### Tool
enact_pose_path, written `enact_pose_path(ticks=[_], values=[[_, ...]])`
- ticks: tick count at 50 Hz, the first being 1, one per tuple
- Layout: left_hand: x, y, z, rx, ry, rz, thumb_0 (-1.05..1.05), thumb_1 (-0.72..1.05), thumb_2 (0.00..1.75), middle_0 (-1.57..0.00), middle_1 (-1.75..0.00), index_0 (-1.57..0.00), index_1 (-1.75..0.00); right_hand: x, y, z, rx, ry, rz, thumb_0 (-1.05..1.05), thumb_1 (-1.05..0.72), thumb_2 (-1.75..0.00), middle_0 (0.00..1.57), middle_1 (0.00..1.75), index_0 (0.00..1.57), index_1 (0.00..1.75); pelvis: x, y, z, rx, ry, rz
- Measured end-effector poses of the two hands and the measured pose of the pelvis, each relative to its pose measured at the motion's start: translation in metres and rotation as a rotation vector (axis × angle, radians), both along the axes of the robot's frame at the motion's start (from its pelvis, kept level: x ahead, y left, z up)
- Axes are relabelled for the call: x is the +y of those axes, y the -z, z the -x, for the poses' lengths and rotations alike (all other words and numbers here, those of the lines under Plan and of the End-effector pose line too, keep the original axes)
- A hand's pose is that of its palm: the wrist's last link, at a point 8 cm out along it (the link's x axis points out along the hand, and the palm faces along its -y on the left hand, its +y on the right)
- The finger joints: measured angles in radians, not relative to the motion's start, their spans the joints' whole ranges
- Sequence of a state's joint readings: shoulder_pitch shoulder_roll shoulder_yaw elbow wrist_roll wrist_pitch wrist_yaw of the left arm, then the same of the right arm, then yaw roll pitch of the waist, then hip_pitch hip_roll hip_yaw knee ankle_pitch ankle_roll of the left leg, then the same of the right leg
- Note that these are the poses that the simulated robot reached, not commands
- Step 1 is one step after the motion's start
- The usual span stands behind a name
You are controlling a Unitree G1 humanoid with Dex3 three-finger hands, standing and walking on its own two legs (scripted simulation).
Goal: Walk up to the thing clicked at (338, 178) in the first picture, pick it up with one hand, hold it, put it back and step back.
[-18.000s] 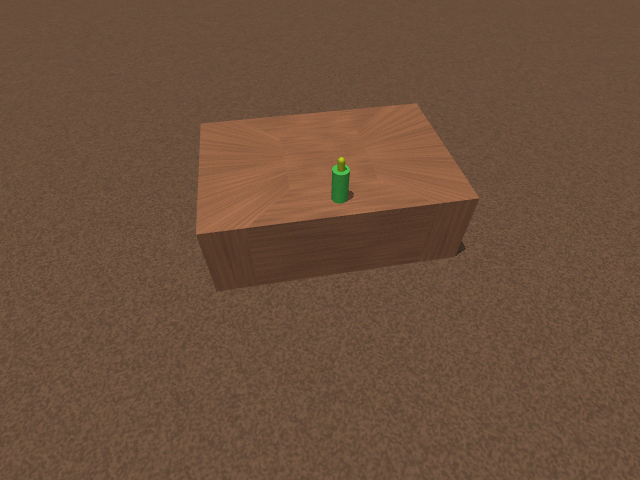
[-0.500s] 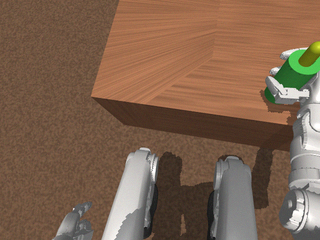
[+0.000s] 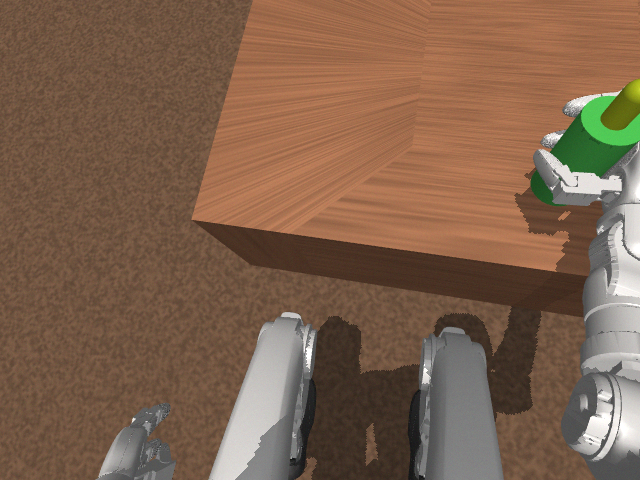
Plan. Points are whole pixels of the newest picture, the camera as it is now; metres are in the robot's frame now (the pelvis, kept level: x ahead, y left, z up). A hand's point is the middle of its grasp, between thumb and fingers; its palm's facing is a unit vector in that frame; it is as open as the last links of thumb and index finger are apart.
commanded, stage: settle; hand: right
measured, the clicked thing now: (592, 144) +0.49 -0.23 +0.01
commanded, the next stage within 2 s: lift in 0.56 s
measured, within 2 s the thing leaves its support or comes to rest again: neither
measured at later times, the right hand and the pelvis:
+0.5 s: hand (587, 145) +0.49 -0.22 +0.02, palm faces +0.18 +0.98 -0.03, open 8.0 cm; pelvis +0.01 +0.00 +0.02, yaw +0 degrees
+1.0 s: hand (602, 150) +0.46 -0.22 +0.05, palm faces +0.18 +0.98 -0.04, open 8.0 cm; pelvis +0.01 +0.00 +0.05, yaw -1 degrees
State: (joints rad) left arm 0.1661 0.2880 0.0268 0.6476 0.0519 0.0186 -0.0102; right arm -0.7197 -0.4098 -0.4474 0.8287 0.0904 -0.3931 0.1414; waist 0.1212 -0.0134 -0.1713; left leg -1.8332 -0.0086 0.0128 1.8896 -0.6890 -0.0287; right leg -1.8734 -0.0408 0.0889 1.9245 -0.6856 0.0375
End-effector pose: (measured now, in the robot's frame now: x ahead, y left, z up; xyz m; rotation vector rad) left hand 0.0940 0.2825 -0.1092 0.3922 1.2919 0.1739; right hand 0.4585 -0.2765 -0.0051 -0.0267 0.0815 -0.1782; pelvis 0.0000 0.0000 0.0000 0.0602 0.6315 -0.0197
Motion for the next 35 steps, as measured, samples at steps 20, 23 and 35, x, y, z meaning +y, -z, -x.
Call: enact_pose_path(ticks=[20,23,35], values=[[-0.008,-0.018,-0.012,-0.034,0.007,0.017,0.01,0.9,0.89,-0.19,-0.3,-0.2,-0.29,0.003,-0.024,0.002,-0.015,0.003,0.003,0.02,0.12,-1.07,0.85,1.0,0.84,1.0,0.0,-0.021,-0.004,-0.007,0.003,0.001],[-0.008,-0.021,-0.013,-0.036,0.01,0.018,0.01,0.9,0.89,-0.19,-0.3,-0.2,-0.29,0.002,-0.025,0.002,-0.013,0.007,-0.006,0.02,0.12,-1.06,0.85,1.0,0.84,1.0,0.0,-0.023,-0.005,-0.007,0.003,0.001],[-0.008,-0.027,-0.014,-0.043,0.011,0.024,0.01,0.91,0.89,-0.19,-0.3,-0.2,-0.29,0.006,-0.032,0.009,-0.012,0.001,-0.006,0.02,0.12,-1.06,0.84,1.01,0.84,1.01,0.001,-0.03,-0.005,-0.017,0.004,0.004]])
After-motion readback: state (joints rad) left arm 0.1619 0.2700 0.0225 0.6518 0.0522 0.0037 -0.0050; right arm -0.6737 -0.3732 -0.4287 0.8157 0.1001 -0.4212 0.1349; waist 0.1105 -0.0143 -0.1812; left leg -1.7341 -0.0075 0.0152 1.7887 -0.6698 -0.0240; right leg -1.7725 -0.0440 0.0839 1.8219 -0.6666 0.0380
